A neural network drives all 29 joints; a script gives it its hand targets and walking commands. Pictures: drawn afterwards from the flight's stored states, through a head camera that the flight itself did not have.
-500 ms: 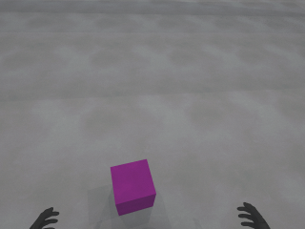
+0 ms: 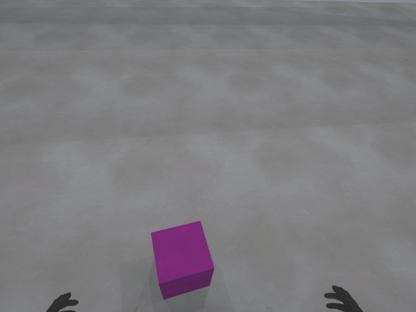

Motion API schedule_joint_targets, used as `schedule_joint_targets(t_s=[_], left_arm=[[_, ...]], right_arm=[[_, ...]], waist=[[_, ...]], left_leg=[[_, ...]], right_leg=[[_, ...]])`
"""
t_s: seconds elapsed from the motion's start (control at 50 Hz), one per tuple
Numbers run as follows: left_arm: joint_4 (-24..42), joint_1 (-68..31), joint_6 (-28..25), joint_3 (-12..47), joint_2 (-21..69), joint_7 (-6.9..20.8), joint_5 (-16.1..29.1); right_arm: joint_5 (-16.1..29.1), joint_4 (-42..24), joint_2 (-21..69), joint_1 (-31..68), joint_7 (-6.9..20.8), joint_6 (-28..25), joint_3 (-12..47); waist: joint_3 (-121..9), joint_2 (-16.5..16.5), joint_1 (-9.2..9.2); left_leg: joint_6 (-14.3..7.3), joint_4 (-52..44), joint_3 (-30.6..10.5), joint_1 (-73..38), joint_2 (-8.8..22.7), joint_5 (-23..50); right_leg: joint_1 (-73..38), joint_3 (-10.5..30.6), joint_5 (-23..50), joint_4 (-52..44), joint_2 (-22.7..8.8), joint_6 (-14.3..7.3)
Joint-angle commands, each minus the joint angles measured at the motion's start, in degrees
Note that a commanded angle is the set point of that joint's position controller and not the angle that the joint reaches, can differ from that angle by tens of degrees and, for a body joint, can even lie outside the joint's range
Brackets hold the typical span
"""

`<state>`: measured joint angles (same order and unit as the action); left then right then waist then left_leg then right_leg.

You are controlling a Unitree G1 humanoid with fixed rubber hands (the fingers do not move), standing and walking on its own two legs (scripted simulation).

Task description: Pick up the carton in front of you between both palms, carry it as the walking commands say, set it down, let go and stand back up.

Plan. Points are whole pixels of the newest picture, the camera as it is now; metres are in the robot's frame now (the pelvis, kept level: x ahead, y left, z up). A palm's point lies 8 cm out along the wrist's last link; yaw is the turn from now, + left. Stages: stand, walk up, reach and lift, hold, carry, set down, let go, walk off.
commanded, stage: stand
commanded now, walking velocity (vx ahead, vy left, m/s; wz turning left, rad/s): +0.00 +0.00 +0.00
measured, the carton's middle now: (181, 260) +0.43 +0.06 -0.65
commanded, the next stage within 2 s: none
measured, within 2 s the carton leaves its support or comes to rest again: neither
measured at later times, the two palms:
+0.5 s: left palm out of the picture +0.08 +0.30 -0.10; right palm out of the picture +0.08 -0.31 -0.09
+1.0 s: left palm out of the picture +0.06 +0.30 -0.10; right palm out of the picture +0.08 -0.32 -0.09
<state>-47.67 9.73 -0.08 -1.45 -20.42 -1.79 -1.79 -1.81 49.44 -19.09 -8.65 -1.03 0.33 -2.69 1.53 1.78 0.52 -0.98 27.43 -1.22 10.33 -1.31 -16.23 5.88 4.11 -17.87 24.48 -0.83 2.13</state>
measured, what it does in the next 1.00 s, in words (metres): stands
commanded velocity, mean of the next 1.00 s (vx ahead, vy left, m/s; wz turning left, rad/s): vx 0.00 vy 0.00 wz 0.00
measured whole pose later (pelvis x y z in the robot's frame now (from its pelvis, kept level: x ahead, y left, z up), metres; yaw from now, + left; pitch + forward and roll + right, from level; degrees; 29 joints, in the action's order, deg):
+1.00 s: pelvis -0.02 -0.01 +0.01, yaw +1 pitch -2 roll +0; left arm -56.9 7.6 -0.7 -0.6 -22.1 -0.9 -1.4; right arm -0.9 58.3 -21.5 -6.4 -0.6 -0.4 -1.2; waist 2.7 0.6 0.4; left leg -0.3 22.1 -2.7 8.4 -0.9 -11.2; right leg 3.4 2.7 -13.1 18.9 -0.5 1.6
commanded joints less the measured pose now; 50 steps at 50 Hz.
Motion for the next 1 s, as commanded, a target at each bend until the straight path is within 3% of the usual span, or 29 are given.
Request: schedule_joint_targets(t_s=[0.0,0.08,0.12,0.18,0.2,0.26,0.34,0.4,0.44,0.46,0.52,0.56,0.6,0.62,0.64,0.66,0.76,0.78,0.92,0.98], left_arm=[[2.09,-0.41,-0.53,-1.8,-7.86,-0.16,0.1],[1.23,-1.04,-0.72,-1.87,-8.77,-0.26,-0.11],[0.74,-0.93,-0.86,-1.78,-8.51,-0.03,-0.01],[0.02,-0.7,-1.01,-1.69,-8.9,-0.11,-0.17],[-0.28,-1.31,-0.87,-1.42,-8.95,-0.1,-0.07],[-1.16,-0.97,-0.9,-1.45,-8.93,0.03,0.04],[-2.16,-1.52,-0.91,-1.52,-9.59,0.07,-0.06],[-2.94,-1.41,-1.01,-1.55,-9.7,0.39,-0.11],[-3.13,-1.8,-0.94,-1.45,-9.65,0.33,0.0],[-3.56,-1.75,-1.01,-1.2,-9.86,0.29,0.27],[-3.96,-2.6,-0.92,-1.17,-9.9,0.37,0.16],[-4.4,-1.96,-0.86,-1.05,-10.21,0.48,0.11],[-4.51,-1.84,-1.07,-1.14,-10.22,0.58,0.2],[-4.83,-2.57,-1.06,-0.93,-10.26,0.49,0.03],[-5.0,-2.67,-0.96,-1.13,-10.23,0.43,0.19],[-5.0,-2.48,-1.15,-0.88,-10.09,0.51,0.09],[-5.8,-3.2,-0.76,-1.1,-11.06,0.54,0.16],[-5.9,-3.1,-0.92,-0.88,-10.26,0.6,0.41],[-6.65,-3.65,-1.11,-1.13,-11.01,0.62,0.17],[-6.97,-2.95,-1.26,-0.85,-10.75,0.72,0.59]], right_arm=[[-0.05,-2.47,-9.92,2.06,-0.39,-0.65,-2.25],[0.05,-1.15,-10.34,1.82,-0.09,-0.67,-2.15],[0.2,-0.25,-10.09,1.53,-0.21,-0.79,-1.85],[0.14,0.26,-10.28,2.68,-0.09,-0.69,-1.88],[0.38,0.44,-10.42,2.55,0.05,-0.75,-1.78],[0.38,1.36,-10.52,2.47,-0.14,-0.82,-1.52],[0.23,2.17,-11.3,3.13,-0.03,-0.7,-1.54],[0.37,3.08,-11.32,2.68,-0.1,-1.11,-1.43],[0.42,3.39,-11.84,2.98,-0.11,-0.83,-1.32],[0.7,3.3,-11.51,3.31,0.11,-0.91,-1.1],[0.54,4.1,-11.49,3.55,-0.01,-1.18,-0.98],[0.73,4.26,-11.53,3.55,0.06,-1.18,-1.02],[0.75,4.72,-11.9,2.98,0.01,-1.23,-0.68],[0.54,4.81,-11.85,3.73,-0.01,-1.18,-0.71],[0.58,4.44,-12.09,4.07,0.09,-1.14,-0.76],[0.66,4.88,-11.67,3.06,0.15,-1.14,-0.68],[1.03,5.75,-12.44,3.44,0.12,-1.06,-0.58],[0.74,5.82,-12.1,3.43,0.16,-1.14,-0.5],[0.8,6.0,-12.06,4.47,0.17,-1.38,-0.35],[0.95,6.59,-12.48,4.14,0.26,-1.26,-0.17]], waist=[[-3.16,-2.13,-0.7],[-2.71,-1.55,-0.3],[-2.71,-2.9,-0.49],[-2.9,-1.51,-0.29],[-2.44,-2.9,0.06],[-1.32,-1.71,-0.35],[-1.33,-3.01,-0.03],[-1.75,-1.09,-0.32],[-1.75,-2.63,-0.26],[-1.95,-0.84,-0.19],[-1.17,-2.74,-0.23],[-1.34,-1.75,-0.19],[-1.78,-2.77,-0.46],[-0.9,-1.49,-0.02],[-0.78,-2.54,0.1],[-2.58,-1.01,0.12],[-0.29,-1.19,0.03],[-0.98,-2.83,0.08],[-1.84,-1.22,-0.16],[-1.76,-2.86,-0.25]], left_leg=[[-0.37,-3.73,-5.77,-2.14,5.73,18.64],[-0.28,-3.91,-5.71,-3.21,5.76,18.93],[-0.39,-4.4,-5.53,-3.56,5.78,18.98],[-0.49,-4.72,-6.12,-4.11,6.2,17.69],[-0.42,-5.16,-5.91,-3.7,6.3,17.12],[-0.67,-5.97,-6.54,-3.37,6.28,15.79],[-0.58,-6.95,-6.35,-2.99,6.31,14.41],[-0.47,-6.97,-6.57,-3.39,6.1,14.62],[-0.44,-7.57,-6.69,-3.67,6.27,14.99],[-0.59,-7.37,-6.87,-3.58,6.59,15.85],[-0.66,-7.83,-6.88,-2.93,6.43,13.48],[-0.54,-7.93,-7.06,-3.52,6.62,13.55],[-0.75,-8.02,-7.08,-3.31,6.51,13.96],[-0.52,-7.77,-6.85,-3.66,6.49,14.23],[-0.54,-7.69,-6.74,-3.55,6.51,15.15],[-0.4,-7.53,-6.79,-4.13,6.59,14.79],[-0.58,-8.35,-7.35,-2.85,6.57,13.94],[-0.73,-8.7,-7.25,-2.98,6.78,12.84],[-0.57,-7.99,-7.18,-3.9,6.6,14.86],[-0.44,-8.32,-7.09,-3.8,6.64,14.64]], right_leg=[[0.42,2.02,16.65,-2.69,-3.33,-1.95],[1.01,2.33,17.47,-3.05,-3.44,-2.12],[0.63,2.49,16.86,-3.55,-3.78,-2.27],[0.69,2.79,16.69,-4.47,-3.82,-2.29],[0.92,3.03,15.87,-4.5,-3.93,-2.28],[0.81,2.76,14.65,-5.12,-3.8,-2.34],[0.46,3.2,13.44,-6.04,-4.03,-2.39],[-0.04,2.89,13.2,-6.32,-3.98,-2.19],[0.05,2.89,13.4,-6.31,-3.99,-2.28],[0.28,2.97,13.29,-6.24,-4.18,-2.35],[0.09,3.11,12.3,-6.99,-4.25,-2.45],[0.23,3.04,12.61,-6.9,-4.39,-2.43],[-0.2,3.01,12.65,-7.07,-4.52,-2.57],[0.38,2.82,12.5,-7.28,-4.34,-2.49],[0.42,3.34,13.48,-7.54,-4.59,-2.82],[-0.48,3.03,13.72,-7.32,-4.51,-2.63],[0.38,2.75,11.48,-7.76,-4.62,-2.65],[0.0,3.15,10.81,-7.94,-4.55,-2.65],[-0.38,2.78,12.68,-8.24,-4.72,-2.67],[-0.52,2.82,12.68,-8.48,-4.76,-2.62]])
